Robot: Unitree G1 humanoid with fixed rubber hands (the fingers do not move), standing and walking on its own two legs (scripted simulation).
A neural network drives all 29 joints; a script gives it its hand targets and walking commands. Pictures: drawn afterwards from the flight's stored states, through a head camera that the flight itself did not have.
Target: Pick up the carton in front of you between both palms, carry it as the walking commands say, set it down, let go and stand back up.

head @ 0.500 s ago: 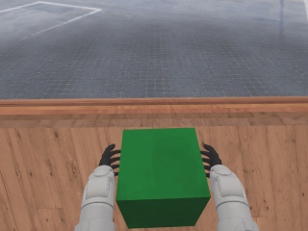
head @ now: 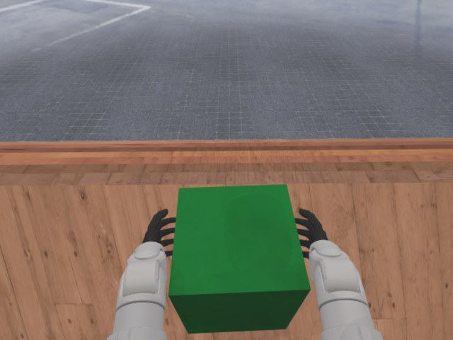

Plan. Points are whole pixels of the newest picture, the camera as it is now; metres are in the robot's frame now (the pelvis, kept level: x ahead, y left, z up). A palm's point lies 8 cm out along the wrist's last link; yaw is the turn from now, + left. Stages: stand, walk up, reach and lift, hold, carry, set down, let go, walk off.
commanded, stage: reach and lift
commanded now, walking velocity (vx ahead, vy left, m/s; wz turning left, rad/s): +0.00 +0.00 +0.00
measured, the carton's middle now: (235, 262) +0.31 +0.00 -0.05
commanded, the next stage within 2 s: hold in 0.30 s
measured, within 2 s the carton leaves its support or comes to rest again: neither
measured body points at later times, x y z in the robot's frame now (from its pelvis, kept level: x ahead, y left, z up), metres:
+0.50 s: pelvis +0.00 +0.00 +0.00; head -0.04 +0.00 +0.45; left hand +0.30 +0.15 +0.05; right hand +0.29 -0.15 +0.04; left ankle +0.01 +0.13 -0.74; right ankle +0.02 -0.13 -0.74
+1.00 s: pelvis -0.01 +0.00 +0.00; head -0.05 +0.00 +0.45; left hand +0.30 +0.15 +0.05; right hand +0.29 -0.15 +0.04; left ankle +0.01 +0.13 -0.74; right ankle +0.02 -0.13 -0.74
